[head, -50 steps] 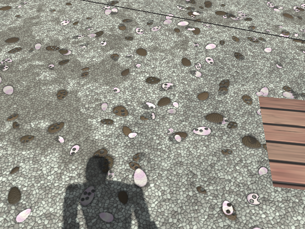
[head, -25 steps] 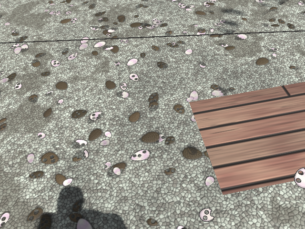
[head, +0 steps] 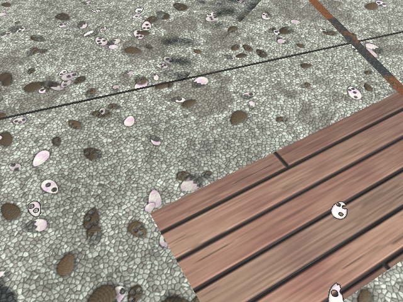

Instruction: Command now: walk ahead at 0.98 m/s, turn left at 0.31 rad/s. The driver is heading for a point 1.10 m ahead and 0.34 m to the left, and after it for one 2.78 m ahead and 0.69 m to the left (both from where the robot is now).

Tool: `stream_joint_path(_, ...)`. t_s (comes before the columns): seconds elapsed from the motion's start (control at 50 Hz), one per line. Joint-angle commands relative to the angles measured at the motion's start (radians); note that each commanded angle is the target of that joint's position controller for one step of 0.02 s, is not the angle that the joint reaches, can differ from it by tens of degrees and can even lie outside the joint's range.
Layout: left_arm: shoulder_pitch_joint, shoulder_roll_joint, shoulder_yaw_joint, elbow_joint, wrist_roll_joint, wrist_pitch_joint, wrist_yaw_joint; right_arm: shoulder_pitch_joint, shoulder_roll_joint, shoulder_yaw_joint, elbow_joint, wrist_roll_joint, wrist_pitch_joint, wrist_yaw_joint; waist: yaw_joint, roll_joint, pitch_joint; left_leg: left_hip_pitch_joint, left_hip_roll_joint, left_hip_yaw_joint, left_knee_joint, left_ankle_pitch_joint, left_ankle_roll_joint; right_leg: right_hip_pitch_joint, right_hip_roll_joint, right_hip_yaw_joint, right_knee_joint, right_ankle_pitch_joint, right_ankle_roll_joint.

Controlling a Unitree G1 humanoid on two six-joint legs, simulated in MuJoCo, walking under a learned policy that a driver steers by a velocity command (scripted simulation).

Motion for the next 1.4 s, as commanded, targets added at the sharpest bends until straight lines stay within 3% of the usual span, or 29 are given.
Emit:
stream_joint_path(0.02, -0.036, 0.012, -0.023, -0.131, 0.026, 0.000, -0.009, 0.064, -0.036, 0.006, -0.019, 0.015, -0.034, -0.002, 0.062, 0.061, 0.029, 0.108, 0.265, -0.505, -0.321, -0.097, 0.203, -0.263, -0.108, 0.040, -0.109, -0.033, 0.053)
stream_joint_path(0.12, -0.282, 0.006, -0.063, -0.235, -0.017, -0.003, -0.036, 0.060, -0.112, -0.020, -0.062, 0.023, -0.041, -0.001, 0.024, 0.066, 0.085, -0.148, 0.186, -0.343, -0.442, 0.105, 0.152, 0.046, -0.069, -0.067, -0.580, 0.263, 0.119)
stream_joint_path(0.2, -0.283, 0.063, -0.043, -0.238, -0.021, -0.005, -0.008, 0.146, -0.135, -0.028, -0.048, 0.041, -0.031, 0.006, -0.001, 0.066, 0.020, 0.091, 0.212, -0.351, -0.280, 0.441, 0.099, 0.130, -0.022, -0.069, -0.735, 0.283, 0.103)
stream_joint_path(0.24, -0.090, 0.116, -0.013, -0.187, -0.015, -0.015, 0.018, 0.154, -0.172, -0.037, -0.042, 0.039, -0.024, 0.006, 0.092, 0.049, -0.123, 0.111, 0.159, -0.303, 0.053, 0.643, 0.059, 0.388, 0.008, -0.083, -0.777, 0.175, 0.076)
stream_joint_path(0.26, 0.086, 0.171, 0.011, -0.159, -0.004, -0.021, 0.040, 0.115, -0.162, -0.037, -0.062, 0.043, -0.029, 0.010, 0.181, 0.051, -0.215, -0.050, 0.120, -0.288, 0.303, 0.495, 0.040, 0.621, -0.108, 0.012, -0.752, 0.082, 0.051)
stream_joint_path(0.28, 0.263, 0.254, 0.038, -0.143, 0.030, -0.016, 0.059, 0.114, -0.021, -0.005, -0.105, 0.057, -0.037, 0.004, 0.217, -0.122, -0.369, -0.271, 0.054, -0.196, 0.642, -0.047, 0.030, 0.865, -0.416, 0.366, -0.806, -0.288, 0.005)
stream_joint_path(0.3, 0.227, 0.283, 0.050, -0.137, 0.022, -0.004, 0.049, 0.161, -0.011, 0.008, -0.158, 0.081, -0.027, -0.003, 0.148, -0.302, -0.442, -0.437, 0.051, -0.127, 0.846, -0.237, 0.032, 0.861, -0.547, 0.784, -0.983, -0.483, -0.069)
stream_joint_path(0.34, 0.086, 0.100, 0.021, -0.144, -0.002, -0.001, 0.037, 0.004, -0.052, 0.003, -0.145, 0.033, 0.002, 0.001, 0.128, -0.063, -0.147, -0.516, 0.158, -0.099, 0.850, -0.069, 0.032, 0.595, -0.433, 0.498, -1.002, -0.344, -0.049)
stream_joint_path(0.36, 0.080, 0.076, 0.015, -0.125, 0.002, -0.004, 0.032, -0.036, -0.038, 0.002, -0.149, 0.021, 0.012, 0.013, 0.111, -0.021, -0.087, -0.490, 0.181, -0.099, 0.818, -0.053, 0.024, 0.502, -0.394, 0.369, -1.019, -0.158, -0.033)
stream_joint_path(0.44, 0.141, 0.024, 0.004, -0.033, -0.038, -0.034, 0.020, -0.141, 0.021, 0.016, -0.223, -0.005, 0.064, 0.048, 0.048, -0.076, 0.001, -0.530, 0.234, -0.073, 0.778, -0.020, 0.012, 0.405, -0.329, 0.061, -1.060, 0.221, 0.014)
stream_joint_path(0.56, 0.117, 0.091, 0.013, 0.009, -0.037, -0.048, 0.029, -0.355, -0.014, 0.043, -0.329, -0.003, 0.066, 0.090, 0.017, -0.010, 0.104, -0.379, 0.192, 0.082, 0.390, 0.259, 0.046, 0.306, -0.233, -0.283, -1.170, 0.512, 0.067)
stream_joint_path(0.64, 0.197, 0.212, 0.036, 0.014, -0.031, -0.017, 0.053, -0.280, -0.070, 0.035, -0.303, 0.001, 0.061, 0.083, -0.050, -0.067, 0.007, -0.119, 0.044, 0.200, 0.254, 0.175, 0.110, 0.457, -0.262, -0.338, -0.901, 1.278, 0.096)
stream_joint_path(0.68, 0.124, 0.258, 0.050, -0.021, -0.021, 0.018, 0.061, 0.072, -0.152, -0.006, -0.204, 0.000, 0.055, 0.057, -0.223, -0.084, -0.163, 0.270, 0.006, 0.126, 0.215, 0.091, 0.165, 0.358, -0.298, -0.298, -0.440, 1.314, 0.071)
stream_joint_path(0.7, 0.123, 0.233, 0.049, -0.025, -0.011, 0.026, 0.050, 0.173, -0.199, -0.036, -0.152, 0.005, 0.057, 0.030, -0.236, 0.010, -0.196, 0.497, 0.023, 0.033, 0.157, 0.018, 0.190, 0.155, -0.210, -0.293, -0.084, 0.748, 0.078)
stream_joint_path(0.72, 0.127, 0.074, 0.009, -0.071, 0.005, 0.018, 0.034, 0.082, -0.281, -0.054, -0.163, 0.020, 0.070, 0.011, -0.112, 0.249, -0.121, 0.554, 0.195, -0.262, 0.167, 0.144, 0.224, -0.173, -0.041, -0.269, 0.314, -0.203, 0.101)
stream_joint_path(0.74, 0.160, 0.111, 0.005, -0.194, -0.026, -0.002, 0.031, 0.067, -0.362, -0.068, -0.219, -0.005, 0.080, 0.009, -0.064, 0.264, -0.357, 0.820, 0.353, -0.741, -0.058, -0.004, 0.421, -0.441, -0.002, -0.040, 0.452, -0.228, 0.123)
stream_joint_path(0.76, 0.057, 0.158, 0.002, -0.205, -0.020, -0.027, 0.030, 0.074, -0.311, -0.068, -0.226, 0.000, 0.085, -0.005, -0.098, 0.088, -0.277, 0.733, 0.377, -0.830, -0.231, -0.187, 0.382, -0.510, -0.059, 0.025, 0.365, -0.132, 0.118)
stream_joint_path(0.8, 0.039, 0.147, -0.007, -0.184, -0.010, -0.025, 0.034, 0.001, -0.221, -0.044, -0.200, 0.006, 0.061, -0.017, 0.013, -0.066, -0.048, 0.385, 0.317, -0.666, -0.277, -0.091, 0.306, -0.402, -0.135, 0.015, 0.164, -0.070, 0.122)
stream_joint_path(0.86, 0.100, 0.096, -0.021, -0.158, 0.018, 0.041, 0.024, -0.034, -0.127, -0.003, -0.191, 0.017, 0.007, -0.018, 0.104, -0.086, 0.020, 0.062, 0.228, -0.447, -0.309, 0.080, 0.266, -0.208, -0.198, -0.005, -0.041, -0.097, 0.153)
stream_joint_path(0.92, -0.072, 0.039, -0.044, -0.216, -0.010, 0.045, 0.002, 0.006, -0.123, 0.000, -0.154, 0.020, -0.029, -0.001, 0.051, -0.014, 0.093, -0.005, 0.147, -0.245, -0.377, 0.284, 0.198, -0.189, -0.210, -0.076, -0.332, 0.173, 0.126)
stream_joint_path(0.98, -0.185, 0.018, -0.051, -0.226, -0.045, 0.038, -0.017, 0.077, -0.121, 0.005, -0.125, 0.040, -0.054, 0.014, -0.023, 0.009, 0.088, 0.068, 0.143, -0.140, -0.448, 0.455, 0.105, -0.087, -0.157, -0.150, -0.576, 0.476, 0.054)
stream_joint_path(1.08, -0.189, 0.085, -0.025, -0.203, -0.048, 0.030, -0.020, 0.112, -0.178, 0.005, -0.078, 0.004, -0.053, -0.019, -0.005, 0.090, 0.040, 0.445, 0.239, -0.004, -0.343, 1.099, 0.015, -0.086, -0.012, -0.200, -0.700, 0.370, -0.031)
stream_joint_path(1.12, 0.002, 0.142, 0.001, -0.144, -0.047, 0.037, -0.015, 0.073, -0.206, -0.002, -0.084, -0.033, -0.025, -0.046, 0.104, 0.147, -0.083, 0.518, 0.273, 0.024, -0.071, 1.365, -0.016, 0.073, 0.068, -0.209, -0.685, 0.236, -0.060)
stream_joint_path(1.16, 0.441, 0.216, 0.046, -0.018, -0.043, 0.052, 0.004, -0.065, -0.223, -0.008, -0.123, -0.042, -0.004, -0.059, 0.339, 0.097, -0.227, 0.254, 0.217, 0.085, 0.607, 1.182, -0.031, 0.500, 0.024, -0.103, -0.702, 0.094, -0.132)
stream_joint_path(1.18, 0.408, 0.322, 0.077, -0.004, -0.017, 0.062, 0.010, 0.044, -0.049, 0.033, -0.176, 0.002, -0.020, -0.028, 0.169, -0.282, -0.266, -0.333, 0.024, 0.036, 1.081, -0.035, -0.107, 0.880, -0.246, 0.418, -0.685, -0.026, -0.328)
stream_joint_path(1.2, 0.327, 0.258, 0.073, -0.032, -0.045, 0.067, -0.002, -0.029, -0.093, 0.045, -0.212, -0.006, -0.047, -0.025, 0.185, -0.163, -0.344, -0.474, -0.006, -0.101, 1.142, -0.196, -0.085, 0.881, -0.301, 0.774, -0.924, -0.111, -0.360)
stream_joint_path(1.26, 0.238, 0.159, 0.053, -0.022, -0.049, 0.059, 0.008, -0.162, -0.101, 0.068, -0.263, -0.026, -0.061, -0.013, 0.081, 0.109, -0.048, -0.425, 0.151, -0.134, 0.873, -0.065, -0.062, 0.448, -0.219, 0.523, -1.035, -0.045, -0.250)
stream_joint_path(1.32, 0.219, 0.154, 0.042, -0.015, -0.054, 0.033, 0.012, -0.151, -0.071, 0.086, -0.292, -0.058, -0.002, -0.002, 0.001, 0.066, 0.035, -0.345, 0.195, -0.097, 0.698, -0.114, -0.102, 0.188, -0.115, 0.393, -1.092, 0.015, -0.231)
stream_joint_path(1.4, 0.218, 0.179, 0.057, -0.030, -0.062, 0.019, 0.008, -0.382, -0.046, 0.110, -0.386, -0.025, 0.002, 0.017, 0.060, 0.013, 0.109, -0.226, 0.191, -0.017, 0.297, 0.173, -0.141, 0.008, -0.031, 0.297, -1.166, 0.183, -0.186)
Velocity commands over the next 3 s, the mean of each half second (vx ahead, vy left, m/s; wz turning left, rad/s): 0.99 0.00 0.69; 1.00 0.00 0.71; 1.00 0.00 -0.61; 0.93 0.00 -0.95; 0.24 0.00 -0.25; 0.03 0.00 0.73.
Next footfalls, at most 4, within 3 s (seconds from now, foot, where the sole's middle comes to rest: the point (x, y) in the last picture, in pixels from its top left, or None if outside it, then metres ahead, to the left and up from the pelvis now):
0.26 right None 0.44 -0.13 -0.77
0.70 left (149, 226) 0.75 0.20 -0.77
1.16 right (107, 141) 1.18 0.40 -0.77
1.58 left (38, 100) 1.45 0.76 -0.77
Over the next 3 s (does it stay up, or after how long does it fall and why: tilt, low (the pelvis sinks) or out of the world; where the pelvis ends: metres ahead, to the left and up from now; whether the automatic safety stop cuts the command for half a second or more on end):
stays up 2.01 0.67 0.00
